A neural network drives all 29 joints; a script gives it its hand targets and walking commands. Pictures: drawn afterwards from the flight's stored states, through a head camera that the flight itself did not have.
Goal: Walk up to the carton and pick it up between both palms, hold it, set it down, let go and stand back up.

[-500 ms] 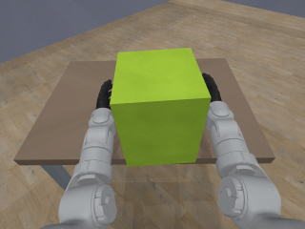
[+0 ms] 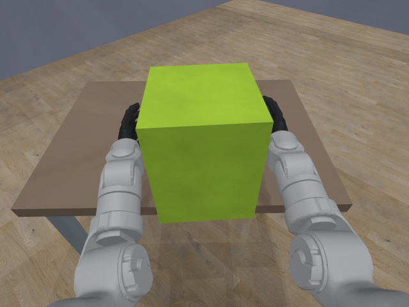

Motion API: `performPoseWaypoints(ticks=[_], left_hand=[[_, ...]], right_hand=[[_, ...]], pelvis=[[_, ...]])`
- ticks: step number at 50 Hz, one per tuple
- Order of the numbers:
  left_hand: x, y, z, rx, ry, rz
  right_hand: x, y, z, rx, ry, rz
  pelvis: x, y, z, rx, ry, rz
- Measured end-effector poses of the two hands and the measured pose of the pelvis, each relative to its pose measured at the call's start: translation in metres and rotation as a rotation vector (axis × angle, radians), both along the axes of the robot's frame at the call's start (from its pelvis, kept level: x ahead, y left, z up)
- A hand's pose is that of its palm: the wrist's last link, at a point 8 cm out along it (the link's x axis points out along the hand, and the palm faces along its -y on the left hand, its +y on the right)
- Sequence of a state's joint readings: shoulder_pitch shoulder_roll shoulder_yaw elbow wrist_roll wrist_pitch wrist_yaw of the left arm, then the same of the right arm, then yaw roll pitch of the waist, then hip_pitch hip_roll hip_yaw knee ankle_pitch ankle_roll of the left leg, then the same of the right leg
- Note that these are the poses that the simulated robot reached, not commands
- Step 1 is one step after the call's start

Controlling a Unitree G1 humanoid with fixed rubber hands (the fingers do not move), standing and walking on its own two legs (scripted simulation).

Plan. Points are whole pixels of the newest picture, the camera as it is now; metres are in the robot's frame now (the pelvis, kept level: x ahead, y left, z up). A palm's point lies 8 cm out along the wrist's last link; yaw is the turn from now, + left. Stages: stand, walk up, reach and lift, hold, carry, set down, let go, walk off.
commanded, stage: reach and lift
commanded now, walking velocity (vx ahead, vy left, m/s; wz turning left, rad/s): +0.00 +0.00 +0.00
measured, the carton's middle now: (203, 143) +0.43 +0.04 +0.11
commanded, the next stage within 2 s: none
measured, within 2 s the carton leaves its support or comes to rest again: neither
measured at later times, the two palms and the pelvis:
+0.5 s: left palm (117, 128) +0.38 +0.19 +0.19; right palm (280, 123) +0.40 -0.10 +0.20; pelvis -0.01 +0.03 +0.00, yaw +0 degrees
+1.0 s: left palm (97, 117) +0.34 +0.19 +0.25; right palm (295, 109) +0.35 -0.10 +0.26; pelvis -0.03 +0.01 +0.00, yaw -1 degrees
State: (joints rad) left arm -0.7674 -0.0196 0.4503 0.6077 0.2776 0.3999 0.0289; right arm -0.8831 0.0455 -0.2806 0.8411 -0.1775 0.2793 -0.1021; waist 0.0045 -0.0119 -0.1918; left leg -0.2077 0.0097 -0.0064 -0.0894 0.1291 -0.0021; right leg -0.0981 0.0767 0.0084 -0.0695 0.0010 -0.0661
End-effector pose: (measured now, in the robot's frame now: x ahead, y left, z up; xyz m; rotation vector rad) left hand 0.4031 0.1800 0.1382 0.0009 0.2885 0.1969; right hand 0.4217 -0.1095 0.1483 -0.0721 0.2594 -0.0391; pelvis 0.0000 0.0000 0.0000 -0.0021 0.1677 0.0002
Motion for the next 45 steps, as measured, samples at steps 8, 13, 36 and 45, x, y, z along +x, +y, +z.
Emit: performPoseWaypoints(ticks=[8, 13, 36, 45], left_hand=[[0.000, 0.001, 0.038, 0.038, -0.116, -0.050], [-0.003, 0.003, 0.053, 0.058, -0.129, -0.054], [-0.037, 0.002, 0.081, 0.032, -0.047, -0.020], [-0.060, 0.007, 0.128, -0.008, -0.071, -0.038]], right_hand=[[-0.019, 0.000, 0.009, 0.029, -0.112, -0.052], [-0.021, 0.002, 0.028, 0.033, -0.125, -0.056], [-0.043, 0.002, 0.072, 0.037, -0.043, -0.035], [-0.065, 0.007, 0.131, 0.045, -0.069, -0.053]], pelvis=[[0.001, 0.005, 0.001, 0.002, -0.105, 0.046], [-0.002, 0.012, -0.001, 0.004, -0.177, 0.047], [-0.018, 0.024, 0.000, -0.005, -0.039, -0.027], [-0.024, 0.013, 0.000, -0.002, -0.179, -0.031]])
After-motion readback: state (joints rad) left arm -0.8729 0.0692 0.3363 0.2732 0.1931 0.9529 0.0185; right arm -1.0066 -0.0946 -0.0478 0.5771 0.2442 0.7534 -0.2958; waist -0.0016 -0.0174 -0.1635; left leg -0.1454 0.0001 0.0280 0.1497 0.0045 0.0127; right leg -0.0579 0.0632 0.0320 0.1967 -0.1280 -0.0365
